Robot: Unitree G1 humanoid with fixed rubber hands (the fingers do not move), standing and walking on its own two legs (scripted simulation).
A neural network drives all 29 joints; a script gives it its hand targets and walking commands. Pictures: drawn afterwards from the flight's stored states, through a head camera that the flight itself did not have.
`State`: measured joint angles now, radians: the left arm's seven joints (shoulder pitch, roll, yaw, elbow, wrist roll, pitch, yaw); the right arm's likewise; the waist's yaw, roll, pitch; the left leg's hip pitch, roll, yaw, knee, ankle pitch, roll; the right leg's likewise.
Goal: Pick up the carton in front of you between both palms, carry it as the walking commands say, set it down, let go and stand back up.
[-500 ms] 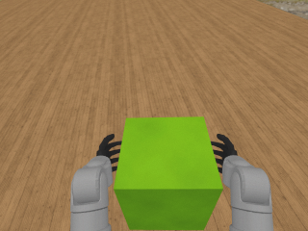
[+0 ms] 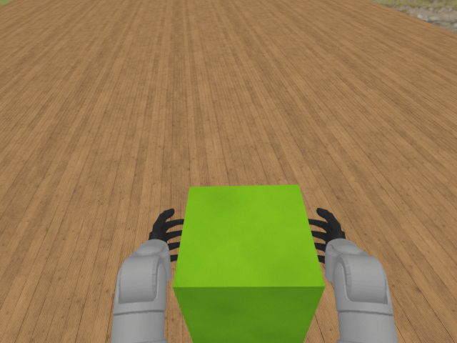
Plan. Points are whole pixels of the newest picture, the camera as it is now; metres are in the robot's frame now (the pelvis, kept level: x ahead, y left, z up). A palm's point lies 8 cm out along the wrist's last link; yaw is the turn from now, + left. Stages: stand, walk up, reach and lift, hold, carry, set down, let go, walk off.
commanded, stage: carry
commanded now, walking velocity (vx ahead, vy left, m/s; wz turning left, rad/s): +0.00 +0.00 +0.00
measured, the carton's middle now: (245, 267) +0.28 +0.00 -0.02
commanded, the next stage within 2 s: hold in 0.84 s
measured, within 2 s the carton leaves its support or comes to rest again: neither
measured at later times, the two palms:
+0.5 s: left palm (165, 247) +0.29 +0.15 +0.04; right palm (328, 248) +0.29 -0.15 +0.04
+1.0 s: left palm (160, 251) +0.28 +0.15 +0.05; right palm (327, 253) +0.28 -0.14 +0.04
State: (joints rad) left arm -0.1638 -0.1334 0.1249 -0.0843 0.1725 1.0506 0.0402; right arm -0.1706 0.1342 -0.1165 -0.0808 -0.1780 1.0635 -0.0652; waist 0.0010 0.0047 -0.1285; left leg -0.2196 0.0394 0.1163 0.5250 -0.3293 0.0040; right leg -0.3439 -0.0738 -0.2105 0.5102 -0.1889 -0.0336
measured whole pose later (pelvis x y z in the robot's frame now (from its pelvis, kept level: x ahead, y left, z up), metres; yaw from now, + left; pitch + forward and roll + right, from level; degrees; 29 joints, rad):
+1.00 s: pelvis -0.01 +0.00 +0.01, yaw +1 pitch -4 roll +0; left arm -0.26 -0.15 0.20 0.22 0.26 0.70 -0.01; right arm -0.23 0.15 -0.19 0.18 -0.26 0.73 -0.04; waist 0.00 0.03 0.04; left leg -0.09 0.01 0.05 0.44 -0.28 0.01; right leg -0.20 -0.03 -0.11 0.40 -0.12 -0.01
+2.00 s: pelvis -0.02 -0.01 +0.00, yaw +4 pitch -5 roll +0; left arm -0.47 -0.22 0.45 0.45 0.40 0.57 -0.04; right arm -0.47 0.20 -0.43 0.43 -0.39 0.61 0.02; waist -0.01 0.05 0.09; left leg -0.12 0.00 -0.02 0.51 -0.30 0.00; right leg -0.21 -0.01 -0.09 0.47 -0.17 -0.03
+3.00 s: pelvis -0.08 -0.02 -0.23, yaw +8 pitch +44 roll +5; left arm -0.95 -0.12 0.52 0.58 0.18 0.25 0.10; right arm -1.01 -0.06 -0.39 0.66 -0.25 0.31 0.00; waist -0.03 0.07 -0.11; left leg -1.82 -0.08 -0.01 1.63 -0.59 -0.05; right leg -1.96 0.00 0.04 1.59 -0.40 -0.02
